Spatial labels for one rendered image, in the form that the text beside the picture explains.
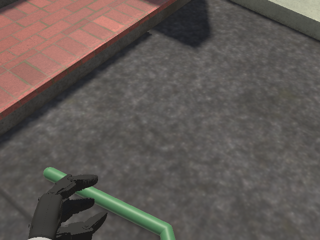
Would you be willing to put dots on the robot left hand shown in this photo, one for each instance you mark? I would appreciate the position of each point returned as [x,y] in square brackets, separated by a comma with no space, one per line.
[55,207]

